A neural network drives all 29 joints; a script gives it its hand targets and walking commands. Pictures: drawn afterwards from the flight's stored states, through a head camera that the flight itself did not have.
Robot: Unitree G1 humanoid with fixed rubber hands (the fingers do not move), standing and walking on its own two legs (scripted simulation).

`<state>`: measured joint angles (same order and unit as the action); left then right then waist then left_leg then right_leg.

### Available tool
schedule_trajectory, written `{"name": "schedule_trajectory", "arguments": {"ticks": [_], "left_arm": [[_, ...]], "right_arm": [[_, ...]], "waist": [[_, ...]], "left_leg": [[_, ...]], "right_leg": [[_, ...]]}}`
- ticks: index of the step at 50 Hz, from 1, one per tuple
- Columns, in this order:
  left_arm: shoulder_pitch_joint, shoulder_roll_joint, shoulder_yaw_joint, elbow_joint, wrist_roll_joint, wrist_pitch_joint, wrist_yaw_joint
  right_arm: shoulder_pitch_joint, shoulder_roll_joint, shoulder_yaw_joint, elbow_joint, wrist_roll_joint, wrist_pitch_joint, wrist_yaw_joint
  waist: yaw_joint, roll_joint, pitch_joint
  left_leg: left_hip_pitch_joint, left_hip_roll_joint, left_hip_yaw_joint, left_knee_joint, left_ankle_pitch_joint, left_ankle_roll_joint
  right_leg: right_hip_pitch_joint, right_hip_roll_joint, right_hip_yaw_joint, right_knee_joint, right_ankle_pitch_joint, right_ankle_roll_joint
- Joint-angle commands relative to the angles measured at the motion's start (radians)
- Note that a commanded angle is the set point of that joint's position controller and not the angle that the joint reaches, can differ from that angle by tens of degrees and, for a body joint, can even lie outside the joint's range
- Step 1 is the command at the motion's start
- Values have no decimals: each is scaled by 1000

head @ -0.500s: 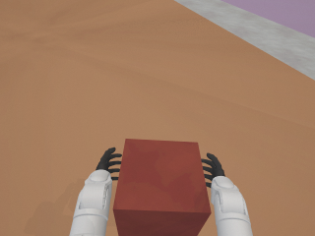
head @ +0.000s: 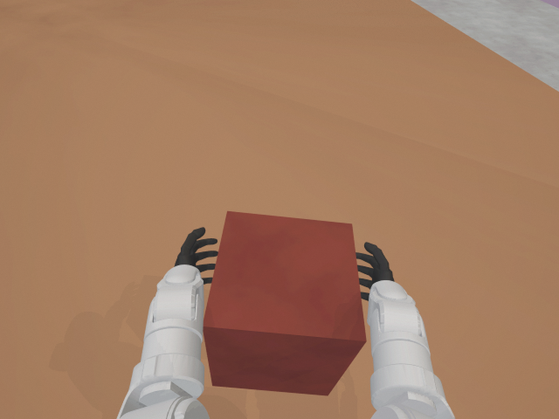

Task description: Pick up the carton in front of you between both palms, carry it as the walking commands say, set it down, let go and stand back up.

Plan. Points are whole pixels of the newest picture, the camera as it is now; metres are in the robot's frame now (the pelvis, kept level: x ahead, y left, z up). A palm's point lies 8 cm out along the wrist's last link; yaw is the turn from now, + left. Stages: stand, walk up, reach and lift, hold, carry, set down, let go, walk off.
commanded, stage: set down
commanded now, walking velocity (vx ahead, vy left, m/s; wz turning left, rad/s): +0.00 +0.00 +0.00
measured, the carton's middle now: (279, 307) +0.34 +0.01 -0.08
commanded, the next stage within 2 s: none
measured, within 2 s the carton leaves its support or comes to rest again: neither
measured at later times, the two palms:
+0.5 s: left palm (200, 309) +0.37 +0.17 -0.19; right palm (344, 308) +0.40 -0.13 -0.19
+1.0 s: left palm (203, 329) +0.39 +0.18 -0.34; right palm (323, 316) +0.45 -0.12 -0.34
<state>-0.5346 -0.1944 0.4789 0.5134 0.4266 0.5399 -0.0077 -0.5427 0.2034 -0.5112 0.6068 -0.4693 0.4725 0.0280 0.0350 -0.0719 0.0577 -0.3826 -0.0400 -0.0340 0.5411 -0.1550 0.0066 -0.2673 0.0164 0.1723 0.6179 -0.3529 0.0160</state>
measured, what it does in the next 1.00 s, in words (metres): lowers itself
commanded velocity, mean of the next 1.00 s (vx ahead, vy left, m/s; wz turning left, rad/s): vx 0.00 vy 0.00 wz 0.00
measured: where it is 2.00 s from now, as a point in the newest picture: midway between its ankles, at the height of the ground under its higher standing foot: outside the picture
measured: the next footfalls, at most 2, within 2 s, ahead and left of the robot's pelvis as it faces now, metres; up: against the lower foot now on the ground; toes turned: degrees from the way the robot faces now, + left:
none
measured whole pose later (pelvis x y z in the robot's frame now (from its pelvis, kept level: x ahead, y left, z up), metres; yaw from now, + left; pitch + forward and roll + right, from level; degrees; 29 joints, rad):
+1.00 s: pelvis -0.06 -0.02 -0.24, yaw -3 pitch +48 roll -4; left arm -0.93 -0.09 0.52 0.52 0.24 0.28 0.10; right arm -1.09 -0.07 -0.35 0.81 -0.17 0.25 -0.04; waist 0.08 -0.06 -0.15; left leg -2.05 -0.07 -0.14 1.57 -0.35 -0.08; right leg -1.91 0.16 0.09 1.67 -0.61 0.07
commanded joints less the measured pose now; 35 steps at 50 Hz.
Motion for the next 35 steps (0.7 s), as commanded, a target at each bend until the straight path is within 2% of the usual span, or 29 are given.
{"name": "schedule_trajectory", "arguments": {"ticks": [1, 4, 8, 11, 14, 17, 20, 23, 29, 35], "left_arm": [[-394, -644, -289, 134, -115, -97, -179], [-389, -641, -314, 128, -112, -206, -171], [-466, -731, -452, 107, -158, -339, -177], [-522, -787, -567, 48, -209, -389, -196], [-544, -797, -668, -21, -261, -395, -211], [-559, -796, -697, -45, -278, -365, -227], [-579, -800, -673, -11, -268, -324, -247], [-612, -806, -618, 48, -247, -283, -258], [-687, -815, -537, 120, -232, -256, -236], [-783, -816, -530, 119, -247, -274, -185]], "right_arm": [[-469, 625, 293, 89, 117, -105, 177], [-454, 636, 337, 82, 136, -199, 164], [-526, 745, 506, 54, 219, -320, 155], [-575, 817, 660, -1, 299, -369, 143], [-609, 837, 783, -84, 364, -375, 125], [-629, 843, 827, -107, 390, -344, 122], [-651, 852, 809, -78, 384, -298, 139], [-696, 840, 752, -26, 367, -260, 160], [-783, 792, 646, 70, 336, -243, 180], [-871, 748, 608, 126, 343, -264, 183]], "waist": [[2, 79, -208], [5, 68, -332], [16, 44, -615], [35, 33, -899], [47, 39, -1157], [62, 31, -1214], [69, 14, -1132], [67, 12, -1048], [59, 29, -1046], [55, 56, -1124]], "left_leg": [[267, -33, -17, 14, 0, -23], [187, -50, -4, 110, 179, -22], [130, -60, 2, 259, 349, -17], [94, -65, 12, 381, 477, -10], [61, -69, 21, 479, 566, -14], [-85, -79, 47, 523, 471, -28], [-286, -86, 71, 552, 285, -33], [-412, -86, 79, 584, 166, -29], [-524, -88, 76, 667, 128, -40], [-570, -91, 76, 764, 135, -62]], "right_leg": [[-456, 93, -107, -99, -13, -49], [-535, 112, -123, -31, 85, -27], [-640, 136, -131, 85, 195, 1], [-703, 144, -136, 185, 333, 28], [-750, 143, -131, 273, 440, 47], [-793, 144, -132, 329, 417, 58], [-847, 145, -142, 364, 279, 60], [-954, 150, -158, 399, 138, 50], [-1142, 167, -192, 509, 57, 32], [-1297, 187, -217, 629, 23, 22]]}}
